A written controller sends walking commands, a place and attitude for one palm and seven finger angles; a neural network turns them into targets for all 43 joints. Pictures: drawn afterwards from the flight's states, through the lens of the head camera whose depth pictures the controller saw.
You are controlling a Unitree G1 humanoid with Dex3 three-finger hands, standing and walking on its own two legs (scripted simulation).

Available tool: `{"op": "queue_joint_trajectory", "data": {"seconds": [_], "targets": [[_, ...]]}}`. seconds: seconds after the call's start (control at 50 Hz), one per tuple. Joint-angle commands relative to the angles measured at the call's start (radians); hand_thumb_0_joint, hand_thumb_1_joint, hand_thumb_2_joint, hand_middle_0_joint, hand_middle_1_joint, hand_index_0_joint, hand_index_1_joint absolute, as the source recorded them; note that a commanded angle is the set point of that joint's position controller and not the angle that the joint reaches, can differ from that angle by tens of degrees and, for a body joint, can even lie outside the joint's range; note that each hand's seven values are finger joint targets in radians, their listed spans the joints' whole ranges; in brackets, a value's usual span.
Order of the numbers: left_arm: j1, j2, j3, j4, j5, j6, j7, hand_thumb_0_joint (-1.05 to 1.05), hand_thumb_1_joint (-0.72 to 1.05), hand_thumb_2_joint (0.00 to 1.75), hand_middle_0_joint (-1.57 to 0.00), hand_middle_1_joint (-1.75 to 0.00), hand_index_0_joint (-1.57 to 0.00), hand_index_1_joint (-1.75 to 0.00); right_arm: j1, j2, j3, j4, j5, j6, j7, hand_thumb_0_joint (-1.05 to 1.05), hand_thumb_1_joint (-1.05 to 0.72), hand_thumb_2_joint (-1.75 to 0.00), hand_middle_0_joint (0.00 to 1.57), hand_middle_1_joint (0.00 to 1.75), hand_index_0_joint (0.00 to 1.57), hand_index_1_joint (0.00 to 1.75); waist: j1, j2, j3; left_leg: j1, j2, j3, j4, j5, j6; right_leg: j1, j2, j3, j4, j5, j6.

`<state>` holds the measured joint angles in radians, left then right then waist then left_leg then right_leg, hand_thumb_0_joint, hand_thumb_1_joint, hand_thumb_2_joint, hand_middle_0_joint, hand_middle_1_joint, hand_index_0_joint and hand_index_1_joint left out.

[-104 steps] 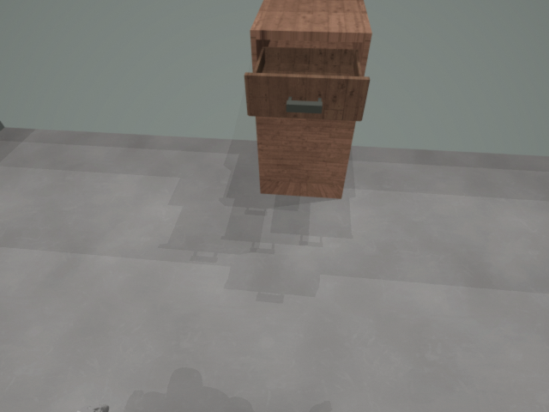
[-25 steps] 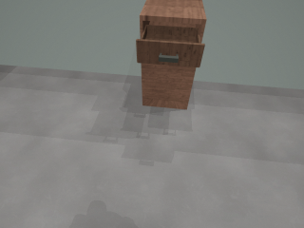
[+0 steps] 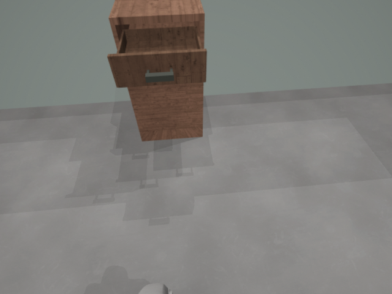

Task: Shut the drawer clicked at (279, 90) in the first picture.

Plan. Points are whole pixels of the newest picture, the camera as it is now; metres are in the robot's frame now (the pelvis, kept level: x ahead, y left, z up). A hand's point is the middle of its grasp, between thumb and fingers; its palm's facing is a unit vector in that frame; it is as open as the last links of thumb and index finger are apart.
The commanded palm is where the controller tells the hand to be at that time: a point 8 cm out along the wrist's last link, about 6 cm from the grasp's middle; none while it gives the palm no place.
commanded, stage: walk to a spot facing it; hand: left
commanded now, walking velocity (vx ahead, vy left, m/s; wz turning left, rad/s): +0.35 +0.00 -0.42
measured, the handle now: (159, 74) +0.89 +0.22 -0.05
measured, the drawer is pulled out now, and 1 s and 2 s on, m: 0.28 0.28 0.28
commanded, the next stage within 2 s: none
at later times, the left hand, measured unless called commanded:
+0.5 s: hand (106, 248) +0.25 +0.27 -0.18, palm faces -0.17 -0.97 -0.19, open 7.4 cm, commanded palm none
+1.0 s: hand (178, 169) +0.50 +0.10 -0.15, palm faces -0.55 -0.80 -0.22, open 7.4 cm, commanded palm none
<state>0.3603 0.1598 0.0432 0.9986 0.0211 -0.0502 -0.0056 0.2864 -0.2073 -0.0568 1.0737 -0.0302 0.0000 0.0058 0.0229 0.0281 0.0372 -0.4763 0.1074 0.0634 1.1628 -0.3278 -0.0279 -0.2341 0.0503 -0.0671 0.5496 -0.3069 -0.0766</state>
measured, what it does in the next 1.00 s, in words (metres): walks ahead, turning right: left foot, then right foot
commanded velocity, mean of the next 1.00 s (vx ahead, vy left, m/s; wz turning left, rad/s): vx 0.13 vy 0.00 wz -0.56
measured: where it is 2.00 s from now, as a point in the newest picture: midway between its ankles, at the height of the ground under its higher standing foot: (189, 281)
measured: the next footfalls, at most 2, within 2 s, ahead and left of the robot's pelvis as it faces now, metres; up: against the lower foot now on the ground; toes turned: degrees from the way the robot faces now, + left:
left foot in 0.34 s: +0.31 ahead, +0.14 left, +0.00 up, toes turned -5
right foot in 0.88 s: +0.30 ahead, -0.09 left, +0.00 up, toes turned -36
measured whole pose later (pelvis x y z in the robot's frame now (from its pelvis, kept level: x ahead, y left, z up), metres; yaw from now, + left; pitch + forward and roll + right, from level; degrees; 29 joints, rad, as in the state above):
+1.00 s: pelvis +0.27 +0.03 -0.01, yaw -33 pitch -1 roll -1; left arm 0.09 0.18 0.05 0.87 0.01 0.02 0.00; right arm 0.31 -0.19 -0.05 0.99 -0.02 0.05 -0.02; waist -0.06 0.03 0.10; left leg -0.44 0.15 0.11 1.16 -0.47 -0.07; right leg -0.34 0.02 -0.09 0.62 -0.27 -0.06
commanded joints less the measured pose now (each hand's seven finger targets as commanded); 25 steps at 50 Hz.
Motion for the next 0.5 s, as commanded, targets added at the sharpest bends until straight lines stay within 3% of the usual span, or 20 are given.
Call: {"op": "queue_joint_trajectory", "data": {"seconds": [0.0,0.08,0.12,0.18,0.22,0.24,0.26,0.28,0.3,0.32,0.34,0.36,0.38,0.4,0.44,0.48], "targets": [[0.097,0.167,0.041,-0.024,0.002,-0.026,0.015,0.0,0.9,0.9,-0.2,-0.3,-0.2,-0.3,-0.094,-0.056,-0.022,-0.139,0.002,-0.041,0.006,0.0,-0.9,-0.9,0.2,0.3,0.2,0.3,-0.007,-0.088,0.033,-0.215,0.034,-0.03,-0.038,0.106,-0.026,0.078,-0.274,0.362,-0.35,0.123,-0.13],[0.121,0.165,0.042,-0.013,0.001,-0.035,0.017,0.0,0.9,0.9,-0.2,-0.3,-0.2,-0.3,-0.164,-0.051,-0.023,-0.186,0.004,-0.043,0.013,0.0,-0.9,-0.9,0.2,0.3,0.2,0.3,0.003,-0.101,0.029,-0.284,0.032,-0.035,-0.121,0.166,-0.036,0.154,-0.259,0.336,-0.342,0.205,-0.13],[0.131,0.167,0.042,-0.008,0.005,-0.034,0.021,0.0,0.9,0.9,-0.2,-0.3,-0.2,-0.3,-0.226,-0.046,-0.019,-0.219,0.007,-0.048,0.016,0.0,-0.9,-0.9,0.2,0.3,0.2,0.3,0.02,-0.112,0.049,-0.276,0.026,-0.027,-0.198,0.163,-0.036,0.16,-0.26,0.334,-0.332,0.253,-0.131],[0.127,0.174,0.042,-0.009,0.006,-0.029,0.025,0.0,0.9,0.9,-0.2,-0.3,-0.2,-0.3,-0.282,-0.032,-0.014,-0.252,0.012,-0.054,0.02,0.0,-0.9,-0.9,0.2,0.3,0.2,0.3,0.032,-0.132,0.065,-0.185,-0.005,-0.005,-0.337,0.158,-0.022,0.154,-0.247,0.321,-0.308,0.347,-0.11],[0.112,0.188,0.047,-0.014,0.009,-0.021,0.027,0.0,0.9,0.9,-0.2,-0.3,-0.2,-0.3,-0.283,-0.033,-0.013,-0.263,0.016,-0.061,0.019,0.0,-0.9,-0.9,0.2,0.3,0.2,0.3,0.032,-0.163,0.065,-0.064,-0.034,0.01,-0.435,0.12,-0.007,0.13,-0.245,0.328,-0.274,0.402,-0.097],[0.094,0.198,0.053,-0.019,0.009,-0.019,0.026,0.0,0.9,0.9,-0.2,-0.3,-0.2,-0.3,-0.255,-0.041,-0.016,-0.259,0.018,-0.066,0.016,0.0,-0.9,-0.9,0.2,0.3,0.2,0.3,0.017,-0.161,0.053,0.018,-0.049,0.015,-0.482,0.106,0.002,0.112,-0.243,0.329,-0.245,0.428,-0.092],[0.072,0.206,0.056,-0.024,0.006,-0.017,0.025,0.0,0.9,0.9,-0.2,-0.3,-0.2,-0.3,-0.185,-0.057,-0.02,-0.239,0.016,-0.07,0.008,0.0,-0.9,-0.9,0.2,0.3,0.2,0.3,-0.02,-0.145,0.03,0.135,-0.076,0.033,-0.554,0.119,0.008,0.086,-0.22,0.311,-0.175,0.485,-0.078],[0.059,0.199,0.061,-0.031,0.001,-0.016,0.022,0.0,0.9,0.9,-0.2,-0.3,-0.2,-0.3,-0.058,-0.085,-0.026,-0.201,0.011,-0.076,-0.006,0.0,-0.9,-0.9,0.2,0.3,0.2,0.3,-0.071,-0.116,-0.027,0.333,-0.084,0.029,-0.635,0.151,0.021,0.016,-0.167,0.286,-0.028,0.513,-0.053],[0.068,0.163,0.061,-0.038,-0.004,-0.012,0.014,0.0,0.9,0.9,-0.2,-0.3,-0.2,-0.3,0.108,-0.171,-0.046,-0.161,0.003,-0.079,-0.021,0.0,-0.9,-0.9,0.2,0.3,0.2,0.3,-0.129,0.002,-0.132,0.598,0.051,-0.112,-0.667,0.097,0.055,-0.134,-0.102,0.242,0.211,0.328,-0.02],[0.1,0.105,0.059,-0.061,-0.017,-0.01,-0.001,0.0,0.9,0.9,-0.2,-0.3,-0.2,-0.3,0.222,-0.285,-0.066,-0.141,-0.009,-0.083,-0.026,0.0,-0.9,-0.9,0.2,0.3,0.2,0.3,-0.14,0.319,-0.233,0.725,0.385,-0.535,-0.813,0.055,0.166,-0.343,0.037,0.079,0.589,-0.242,0.04],[0.034,0.123,0.057,-0.088,-0.008,-0.017,-0.004,0.0,0.9,0.9,-0.2,-0.3,-0.2,-0.3,0.212,-0.264,-0.051,-0.148,0.004,-0.071,-0.026,0.0,-0.9,-0.9,0.2,0.3,0.2,0.3,-0.138,0.172,-0.16,0.602,0.432,-0.633,-0.895,-0.012,0.236,-0.405,-0.011,0.128,0.742,-0.253,0.028],[0.009,0.115,0.058,-0.082,-0.003,-0.012,-0.005,0.0,0.9,0.9,-0.2,-0.3,-0.2,-0.3,0.115,-0.205,-0.037,-0.16,0.005,-0.075,-0.026,0.0,-0.9,-0.9,0.2,0.3,0.2,0.3,-0.091,0.149,-0.118,0.484,0.399,-0.539,-0.939,-0.152,0.209,-0.43,-0.058,0.126,0.83,-0.175,0.027],[-0.023,0.108,0.06,-0.079,0.005,-0.002,-0.014,0.0,0.9,0.9,-0.2,-0.3,-0.2,-0.3,0.039,-0.143,-0.025,-0.175,0.007,-0.078,-0.025,0.0,-0.9,-0.9,0.2,0.3,0.2,0.3,-0.06,0.174,-0.024,0.354,0.348,-0.429,-0.962,-0.187,0.176,-0.439,-0.108,0.118,0.841,-0.085,0.035],[-0.015,0.11,0.061,-0.068,0.009,0.011,-0.028,0.0,0.9,0.9,-0.2,-0.3,-0.2,-0.3,-0.014,-0.089,-0.01,-0.18,0.009,-0.082,-0.029,0.0,-0.9,-0.9,0.2,0.3,0.2,0.3,-0.029,0.155,0.016,0.269,0.3,-0.325,-0.967,-0.148,0.154,-0.406,-0.135,0.107,0.815,-0.028,0.04],[0.01,0.072,0.056,-0.055,0.013,0.042,-0.035,0.0,0.9,0.9,-0.2,-0.3,-0.2,-0.3,-0.027,-0.058,-0.002,-0.167,0.01,-0.094,-0.033,0.0,-0.9,-0.9,0.2,0.3,0.2,0.3,0.009,0.105,0.018,0.217,0.251,-0.134,-0.949,0.13,0.139,-0.367,-0.151,0.085,0.754,0.035,0.065],[0.005,0.059,0.053,-0.06,0.01,0.06,-0.035,0.0,0.9,0.9,-0.2,-0.3,-0.2,-0.3,0.002,-0.066,-0.002,-0.151,0.014,-0.099,-0.036,0.0,-0.9,-0.9,0.2,0.3,0.2,0.3,0.014,0.071,-0.014,0.238,0.238,-0.029,-0.928,0.33,0.15,-0.356,-0.156,0.068,0.704,0.058,0.086]]}}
